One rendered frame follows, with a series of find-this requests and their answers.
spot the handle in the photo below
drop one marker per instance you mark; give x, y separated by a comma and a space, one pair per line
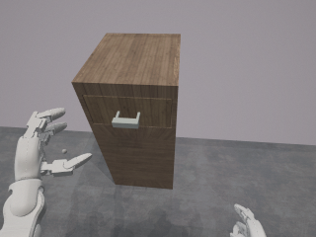
126, 122

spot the cabinet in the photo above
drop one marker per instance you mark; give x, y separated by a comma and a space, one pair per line
139, 66

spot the drawer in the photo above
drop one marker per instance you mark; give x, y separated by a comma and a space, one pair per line
153, 111

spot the robot right hand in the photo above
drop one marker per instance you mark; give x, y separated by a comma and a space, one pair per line
253, 227

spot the robot left forearm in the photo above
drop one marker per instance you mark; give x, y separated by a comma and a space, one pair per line
24, 209

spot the robot left hand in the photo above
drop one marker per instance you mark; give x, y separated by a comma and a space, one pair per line
30, 152

